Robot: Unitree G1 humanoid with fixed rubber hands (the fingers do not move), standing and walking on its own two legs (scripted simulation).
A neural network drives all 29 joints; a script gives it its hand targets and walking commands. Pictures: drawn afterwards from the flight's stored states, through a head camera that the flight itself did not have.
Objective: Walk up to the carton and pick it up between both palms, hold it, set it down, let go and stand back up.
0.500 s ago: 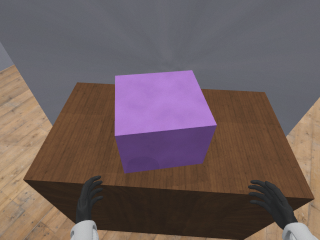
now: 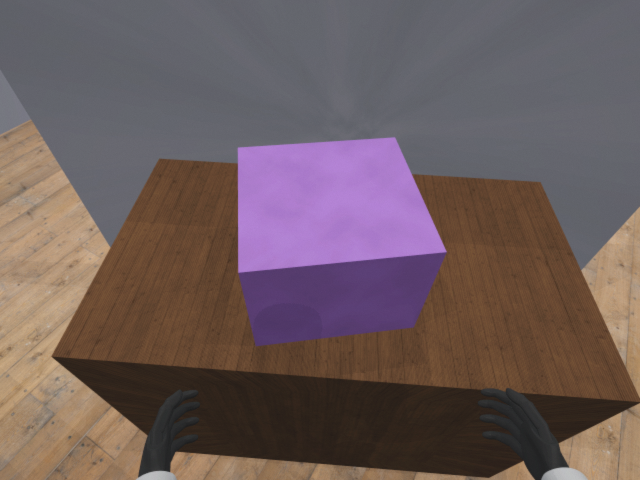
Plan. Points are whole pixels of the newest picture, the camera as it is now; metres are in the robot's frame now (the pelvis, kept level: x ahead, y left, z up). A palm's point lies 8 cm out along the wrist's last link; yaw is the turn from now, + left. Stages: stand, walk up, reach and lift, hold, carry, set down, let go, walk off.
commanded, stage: set down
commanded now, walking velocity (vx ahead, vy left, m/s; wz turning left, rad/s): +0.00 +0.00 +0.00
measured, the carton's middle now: (327, 239) +0.48 +0.03 -0.02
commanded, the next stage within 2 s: let go in 0.26 s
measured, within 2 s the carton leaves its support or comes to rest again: neither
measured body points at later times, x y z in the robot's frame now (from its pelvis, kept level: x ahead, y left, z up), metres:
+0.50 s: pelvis -0.01 +0.01 +0.00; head -0.01 +0.02 +0.45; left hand +0.15 +0.25 -0.08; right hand +0.16 -0.22 -0.08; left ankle -0.02 +0.12 -0.74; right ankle -0.03 -0.10 -0.74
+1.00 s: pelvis -0.01 +0.02 -0.01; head -0.02 +0.04 +0.44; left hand +0.12 +0.27 -0.13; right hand +0.08 -0.24 -0.11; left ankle -0.02 +0.12 -0.74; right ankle -0.03 -0.10 -0.74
